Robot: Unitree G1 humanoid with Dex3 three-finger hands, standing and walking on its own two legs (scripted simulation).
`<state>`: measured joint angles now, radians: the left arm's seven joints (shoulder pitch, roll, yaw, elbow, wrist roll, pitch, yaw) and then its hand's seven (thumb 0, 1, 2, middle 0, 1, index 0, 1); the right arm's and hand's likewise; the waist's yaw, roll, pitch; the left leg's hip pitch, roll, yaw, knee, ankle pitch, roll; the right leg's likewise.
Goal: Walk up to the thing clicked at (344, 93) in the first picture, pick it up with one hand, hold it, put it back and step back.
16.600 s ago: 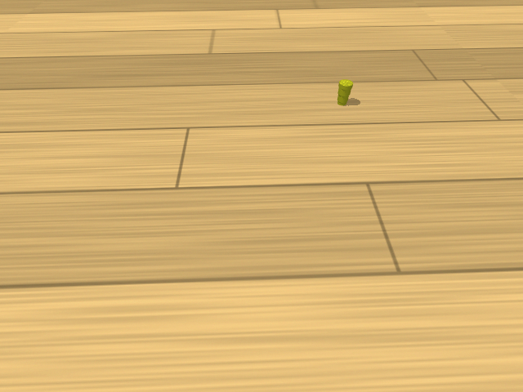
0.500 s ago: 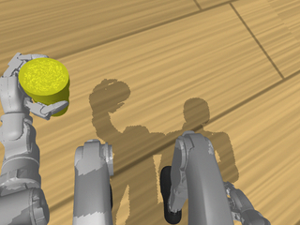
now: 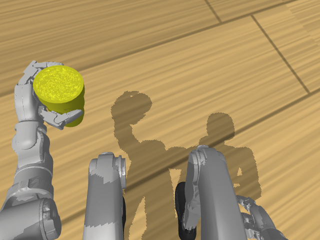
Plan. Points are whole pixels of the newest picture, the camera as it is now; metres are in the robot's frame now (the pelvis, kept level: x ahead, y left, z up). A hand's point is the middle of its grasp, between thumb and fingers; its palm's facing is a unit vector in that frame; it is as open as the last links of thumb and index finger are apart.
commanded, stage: settle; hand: left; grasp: from the side
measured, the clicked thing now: (66, 102) +0.44 +0.23 -0.05
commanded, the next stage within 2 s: lift in 0.10 s
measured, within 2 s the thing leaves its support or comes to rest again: neither
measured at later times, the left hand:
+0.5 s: hand (57, 91) +0.44 +0.22 +0.01, palm faces +0.11 -0.99 -0.03, open 12.1 cm
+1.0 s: hand (22, 65) +0.41 +0.22 +0.15, palm faces +0.13 -0.99 -0.04, open 12.1 cm
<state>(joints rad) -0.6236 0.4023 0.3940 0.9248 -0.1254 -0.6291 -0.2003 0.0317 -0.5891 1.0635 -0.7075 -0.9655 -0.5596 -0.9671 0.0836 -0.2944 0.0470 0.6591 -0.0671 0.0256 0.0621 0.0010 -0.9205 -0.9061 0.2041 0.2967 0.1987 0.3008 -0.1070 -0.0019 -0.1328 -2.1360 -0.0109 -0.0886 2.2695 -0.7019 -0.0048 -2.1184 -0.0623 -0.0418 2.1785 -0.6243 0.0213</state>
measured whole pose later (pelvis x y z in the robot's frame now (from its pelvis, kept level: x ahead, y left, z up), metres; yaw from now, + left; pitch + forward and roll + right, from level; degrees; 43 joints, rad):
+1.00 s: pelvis +0.02 +0.00 +0.13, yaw +2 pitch +31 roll -4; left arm -0.32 0.28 0.26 0.44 -0.19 -0.39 -0.14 0.03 -0.60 1.08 -0.70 -0.97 -0.56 -0.97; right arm 0.11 -0.26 0.00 0.60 0.04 -0.01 -0.01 0.00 -0.92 -0.90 0.20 0.30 0.20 0.30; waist -0.04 0.03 -0.20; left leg -1.71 0.00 -0.06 1.84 -0.68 0.00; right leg -1.70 -0.06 -0.04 1.77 -0.61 0.02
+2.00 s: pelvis +0.07 +0.00 +0.32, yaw +3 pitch +13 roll -2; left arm -0.11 0.21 0.16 0.35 -0.19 -0.33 -0.08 0.02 -0.61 1.09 -0.70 -0.98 -0.56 -0.97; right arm 0.23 -0.22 0.00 0.64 0.02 -0.05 -0.04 0.01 -0.91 -0.90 0.20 0.30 0.20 0.30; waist -0.02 0.02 -0.09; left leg -0.81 0.03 -0.03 1.09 -0.51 -0.01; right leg -0.82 -0.03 -0.05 1.03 -0.44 0.02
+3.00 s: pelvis +0.08 +0.00 +0.35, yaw +3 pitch +7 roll -1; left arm -0.11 0.19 0.14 0.37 -0.18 -0.33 -0.08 0.02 -0.58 1.06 -0.70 -0.97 -0.57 -0.95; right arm 0.23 -0.22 -0.01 0.65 0.01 -0.04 -0.03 0.01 -0.92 -0.90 0.20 0.30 0.20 0.30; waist -0.02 0.02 -0.05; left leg -0.57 0.03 -0.02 0.89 -0.43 -0.01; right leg -0.58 -0.03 -0.04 0.84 -0.38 0.01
